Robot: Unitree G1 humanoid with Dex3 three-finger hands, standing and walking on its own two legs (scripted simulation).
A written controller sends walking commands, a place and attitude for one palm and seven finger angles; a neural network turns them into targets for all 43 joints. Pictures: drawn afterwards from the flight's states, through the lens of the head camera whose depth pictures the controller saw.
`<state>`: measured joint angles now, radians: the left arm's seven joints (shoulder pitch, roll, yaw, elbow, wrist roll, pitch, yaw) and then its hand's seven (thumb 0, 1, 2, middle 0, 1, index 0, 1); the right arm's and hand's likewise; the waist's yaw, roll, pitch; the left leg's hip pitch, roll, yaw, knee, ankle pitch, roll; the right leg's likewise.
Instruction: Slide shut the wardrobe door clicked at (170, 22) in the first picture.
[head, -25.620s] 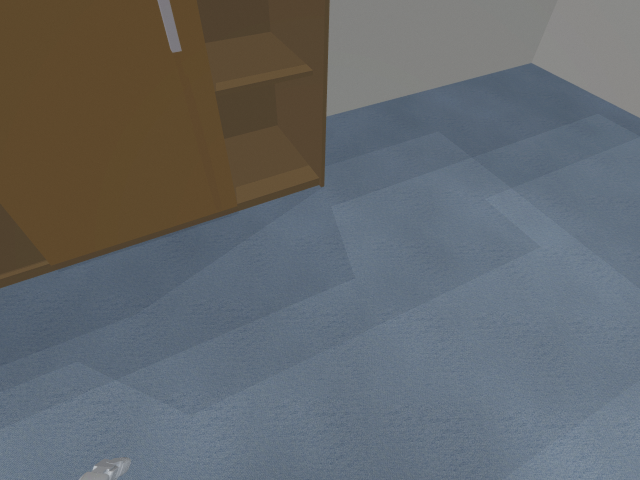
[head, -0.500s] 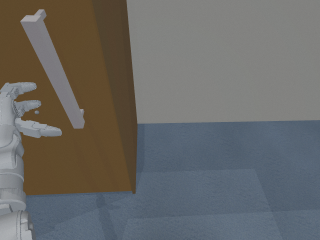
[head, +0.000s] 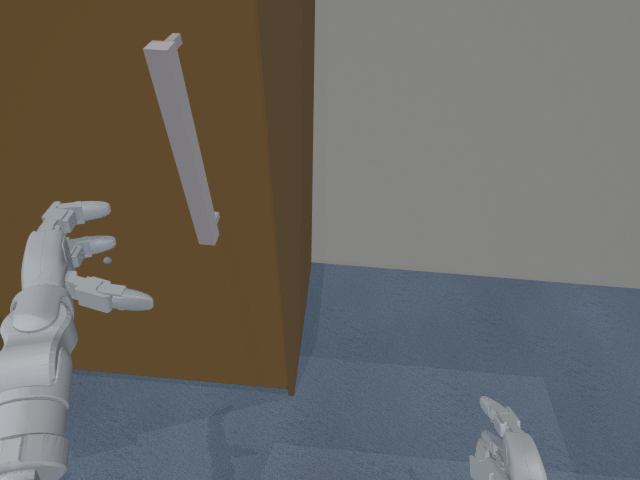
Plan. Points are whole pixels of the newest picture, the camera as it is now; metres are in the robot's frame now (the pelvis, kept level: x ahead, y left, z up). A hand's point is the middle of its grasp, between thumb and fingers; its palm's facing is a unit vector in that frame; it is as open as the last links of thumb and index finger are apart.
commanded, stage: draw the hand back to the body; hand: left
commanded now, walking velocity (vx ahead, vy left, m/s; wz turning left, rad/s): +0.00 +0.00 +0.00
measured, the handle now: (194, 153) +0.50 +0.24 +0.16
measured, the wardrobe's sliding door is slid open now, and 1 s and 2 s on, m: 0.00 0.00 0.00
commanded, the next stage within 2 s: step back with the hand held close in 1.70 s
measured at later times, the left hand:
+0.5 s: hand (99, 270) +0.29 +0.28 +0.14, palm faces +0.08 -1.00 -0.04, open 14.7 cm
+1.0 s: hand (84, 291) +0.25 +0.28 +0.15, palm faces +0.45 -0.83 -0.33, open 12.0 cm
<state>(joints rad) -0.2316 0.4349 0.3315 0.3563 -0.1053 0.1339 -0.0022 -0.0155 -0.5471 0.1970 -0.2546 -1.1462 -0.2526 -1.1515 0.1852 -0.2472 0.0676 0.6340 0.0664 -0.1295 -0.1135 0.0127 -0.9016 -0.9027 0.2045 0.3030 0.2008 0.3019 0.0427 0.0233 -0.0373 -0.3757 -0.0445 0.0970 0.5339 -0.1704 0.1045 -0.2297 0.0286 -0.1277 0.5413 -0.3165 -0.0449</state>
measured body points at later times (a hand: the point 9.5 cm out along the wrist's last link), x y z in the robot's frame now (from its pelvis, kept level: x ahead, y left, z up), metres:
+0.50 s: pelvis +0.01 -0.02 +0.00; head -0.01 -0.02 +0.45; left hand +0.28 +0.34 +0.14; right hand +0.16 -0.27 -0.06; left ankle +0.08 +0.04 -0.73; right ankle -0.01 -0.09 -0.73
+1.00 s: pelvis +0.03 +0.00 +0.01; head +0.01 -0.01 +0.46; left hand +0.22 +0.32 +0.17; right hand +0.20 -0.22 -0.07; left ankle +0.08 +0.04 -0.73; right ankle -0.01 -0.09 -0.73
